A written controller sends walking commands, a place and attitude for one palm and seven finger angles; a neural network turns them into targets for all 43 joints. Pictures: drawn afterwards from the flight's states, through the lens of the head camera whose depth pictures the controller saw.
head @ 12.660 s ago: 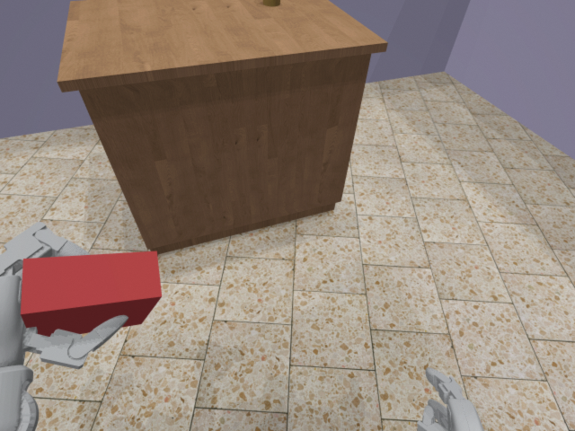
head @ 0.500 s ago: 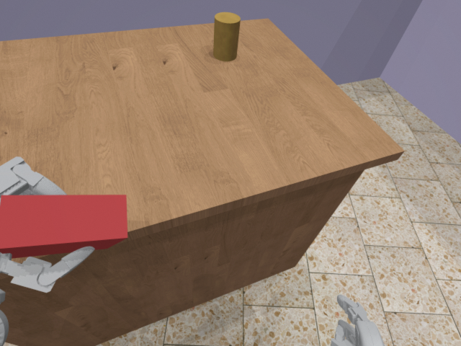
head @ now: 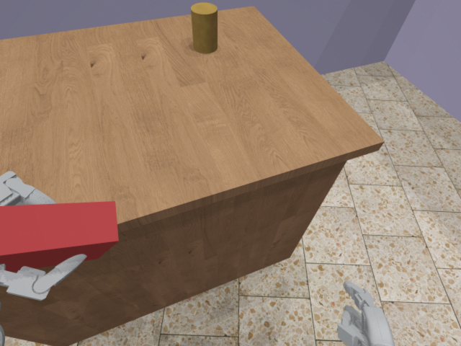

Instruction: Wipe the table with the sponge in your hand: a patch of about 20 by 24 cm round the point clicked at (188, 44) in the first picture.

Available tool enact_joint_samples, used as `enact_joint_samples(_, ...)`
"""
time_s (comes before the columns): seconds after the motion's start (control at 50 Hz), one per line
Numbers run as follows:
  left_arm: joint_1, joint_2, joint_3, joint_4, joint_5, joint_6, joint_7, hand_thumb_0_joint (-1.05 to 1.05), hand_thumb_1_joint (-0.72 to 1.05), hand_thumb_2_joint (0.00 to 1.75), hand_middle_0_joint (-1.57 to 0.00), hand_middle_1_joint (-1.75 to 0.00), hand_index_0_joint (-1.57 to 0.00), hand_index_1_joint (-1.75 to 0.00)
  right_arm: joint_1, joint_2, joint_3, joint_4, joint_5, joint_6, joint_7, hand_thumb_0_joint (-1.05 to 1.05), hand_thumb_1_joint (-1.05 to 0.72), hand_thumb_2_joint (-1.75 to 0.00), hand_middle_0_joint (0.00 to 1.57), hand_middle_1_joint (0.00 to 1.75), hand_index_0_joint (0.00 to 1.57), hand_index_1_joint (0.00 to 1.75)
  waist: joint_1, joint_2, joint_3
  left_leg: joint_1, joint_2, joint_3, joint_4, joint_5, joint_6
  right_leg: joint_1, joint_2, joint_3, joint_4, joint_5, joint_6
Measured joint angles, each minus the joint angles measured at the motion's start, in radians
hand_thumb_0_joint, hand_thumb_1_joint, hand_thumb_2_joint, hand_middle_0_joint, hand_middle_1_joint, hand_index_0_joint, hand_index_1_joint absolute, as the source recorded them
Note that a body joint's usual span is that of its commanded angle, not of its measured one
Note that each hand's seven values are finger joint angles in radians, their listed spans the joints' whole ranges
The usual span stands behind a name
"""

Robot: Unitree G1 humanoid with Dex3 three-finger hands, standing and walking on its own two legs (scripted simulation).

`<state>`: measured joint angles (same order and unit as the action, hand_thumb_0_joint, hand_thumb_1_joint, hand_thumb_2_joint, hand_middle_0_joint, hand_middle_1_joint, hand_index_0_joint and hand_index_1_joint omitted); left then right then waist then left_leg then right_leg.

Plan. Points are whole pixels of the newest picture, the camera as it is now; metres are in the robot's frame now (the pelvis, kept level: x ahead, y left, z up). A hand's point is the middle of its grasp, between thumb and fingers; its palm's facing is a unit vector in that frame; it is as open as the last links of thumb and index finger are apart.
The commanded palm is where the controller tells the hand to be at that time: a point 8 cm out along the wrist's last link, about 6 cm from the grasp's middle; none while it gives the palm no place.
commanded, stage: come to a stop and stand still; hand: left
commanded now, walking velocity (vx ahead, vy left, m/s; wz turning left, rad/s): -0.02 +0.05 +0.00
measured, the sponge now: (73, 236) +0.23 +0.21 +0.14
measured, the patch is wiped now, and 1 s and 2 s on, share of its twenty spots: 0.00 0.00 0.00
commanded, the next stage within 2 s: look again from close up in 0.80 s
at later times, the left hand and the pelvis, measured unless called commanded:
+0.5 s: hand (8, 270) +0.18 +0.27 +0.14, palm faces +0.34 -0.86 -0.38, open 9.4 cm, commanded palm +0.13 +0.30 +0.18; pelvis -0.04 +0.02 +0.00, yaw -2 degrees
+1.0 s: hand out of the picture +0.19 +0.29 +0.15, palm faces +0.39 -0.84 -0.38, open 9.4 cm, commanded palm +0.13 +0.32 +0.18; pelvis -0.03 +0.04 +0.01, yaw +0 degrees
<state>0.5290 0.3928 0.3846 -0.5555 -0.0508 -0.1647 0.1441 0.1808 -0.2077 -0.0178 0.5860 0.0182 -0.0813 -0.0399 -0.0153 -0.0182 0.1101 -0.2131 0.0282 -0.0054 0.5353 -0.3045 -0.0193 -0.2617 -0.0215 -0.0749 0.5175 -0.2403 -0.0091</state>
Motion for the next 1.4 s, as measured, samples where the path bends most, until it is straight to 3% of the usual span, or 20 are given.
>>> enact_joint_samples(0.1,-0.03,-0.009,-0.011,0.001,0.014,0.003,0.013,-0.01,-0.44,1.03,-0.8,-1.39,-0.8,-1.39,0.005,-0.017,-0.011,0.002,0.003,-0.007,0.001,0.01,-0.91,-0.9,0.2,0.3,0.2,0.3,0.009,0.02,0.018,0.001,0.003,-0.013,0.009,-0.004,0.003,0.019,0.003,-0.014,-0.02,0.011,0.002)
enact_joint_samples(0.14,-0.163,0.069,0.018,0.063,0.06,-0.037,-0.036,-0.01,-0.44,1.03,-0.81,-1.38,-0.81,-1.38,0.023,-0.008,-0.028,0.014,-0.019,-0.049,-0.003,0.01,-0.91,-0.9,0.2,0.3,0.2,0.3,0.06,0.012,0.024,-0.036,0.002,-0.005,0.053,0.014,0.01,0.0,0.002,-0.011,-0.009,0.014,-0.002)
enact_joint_samples(0.18,-0.257,0.101,0.063,0.144,0.041,-0.076,-0.03,-0.01,-0.44,1.03,-0.81,-1.38,-0.81,-1.38,0.011,-0.006,-0.011,0.028,-0.015,-0.064,0.01,0.01,-0.91,-0.9,0.2,0.3,0.2,0.3,0.072,0.001,0.027,-0.02,-0.005,-0.001,0.023,0.015,0.009,-0.011,-0.002,0.002,0.001,0.019,-0.003)
enact_joint_samples(0.26,-0.263,0.031,0.081,0.194,0.01,-0.073,-0.008,-0.01,-0.44,1.03,-0.8,-1.39,-0.8,-1.39,-0.009,-0.007,0.002,0.012,-0.014,-0.085,0.039,0.01,-0.91,-0.9,0.2,0.3,0.2,0.3,0.047,0.018,0.008,0.009,-0.019,0.033,-0.026,0.031,0.019,-0.008,-0.014,0.036,-0.017,0.042,0.018)
enact_joint_samples(0.32,-0.17,-0.034,0.004,0.158,0.013,-0.06,-0.023,-0.01,-0.43,1.03,-0.8,-1.39,-0.8,-1.39,-0.009,-0.003,0.006,-0.012,-0.013,-0.086,0.054,0.01,-0.91,-0.9,0.2,0.3,0.2,0.3,0.028,0.037,-0.014,0.012,-0.024,0.05,-0.029,0.037,0.031,-0.004,-0.018,0.054,-0.032,0.06,0.03)
enact_joint_samples(0.38,-0.095,-0.058,-0.072,0.143,0.024,-0.05,-0.049,-0.01,-0.43,1.03,-0.8,-1.39,-0.8,-1.39,-0.005,0.012,0.019,-0.019,-0.016,-0.075,0.047,0.01,-0.91,-0.9,0.2,0.3,0.2,0.3,0.025,0.028,-0.028,0.017,-0.028,0.058,-0.034,0.044,0.036,0.0,-0.021,0.062,-0.04,0.071,0.035)
enact_joint_samples(0.46,-0.082,-0.048,-0.08,0.163,0.032,-0.035,-0.061,-0.01,-0.44,1.03,-0.8,-1.39,-0.81,-1.39,0.014,0.03,0.037,-0.023,-0.023,-0.063,0.024,0.01,-0.91,-0.9,0.2,0.3,0.2,0.3,0.044,-0.005,-0.037,0.025,-0.026,0.057,-0.048,0.061,0.037,0.012,-0.018,0.061,-0.062,0.091,0.032)
enact_joint_samples(0.62,-0.209,-0.063,-0.024,0.172,0.047,-0.035,-0.025,-0.01,-0.44,1.04,-0.8,-1.39,-0.81,-1.39,0.053,0.014,0.046,-0.012,-0.029,-0.086,0.013,0.01,-0.9,-0.9,0.2,0.3,0.2,0.3,0.08,-0.02,-0.042,0.019,-0.024,0.025,-0.054,0.085,0.038,0.038,0.01,0.076,-0.107,0.107,0.022)
enact_joint_samples(0.74,-0.184,-0.086,-0.065,0.173,0.053,-0.054,-0.035,-0.01,-0.44,1.04,-0.8,-1.39,-0.8,-1.39,0.053,0.005,0.039,0.003,-0.034,-0.082,0.02,0.01,-0.9,-0.9,0.2,0.3,0.21,0.3,0.065,-0.004,-0.078,0.016,-0.021,0.023,-0.078,0.094,0.041,0.054,0.023,0.094,-0.168,0.118,0.029)
enact_joint_samples(0.9,-0.15,-0.037,-0.049,0.198,0.052,-0.037,-0.052,-0.01,-0.44,1.04,-0.8,-1.39,-0.8,-1.39,0.051,0.021,0.042,-0.014,-0.035,-0.069,0.019,0.01,-0.91,-0.9,0.2,0.3,0.2,0.3,0.039,-0.029,-0.048,0.026,-0.043,0.026,-0.111,0.107,0.052,0.055,0.009,0.112,-0.183,0.154,0.04)
enact_joint_samples(1.12,-0.125,-0.041,-0.037,0.119,0.034,-0.066,-0.044,-0.01,-0.44,1.04,-0.8,-1.39,-0.8,-1.39,0.031,0.016,0.039,0.011,-0.036,-0.071,0.028,0.01,-0.9,-0.9,0.2,0.3,0.21,0.3,0.061,-0.01,-0.037,0.023,-0.043,0.004,-0.094,0.078,0.049,0.065,0.008,0.091,-0.18,0.123,0.045)
enact_joint_samples(1.4,-0.118,-0.036,-0.046,0.101,0.021,-0.036,-0.042,-0.01,-0.44,1.04,-0.8,-1.39,-0.8,-1.39,-0.015,0.018,0.033,-0.024,-0.029,-0.04,0.014,0.01,-0.91,-0.9,0.2,0.3,0.2,0.3,0.056,-0.009,-0.03,0.03,-0.046,-0.004,-0.112,0.078,0.047,0.071,0.005,0.083,-0.187,0.114,0.043)
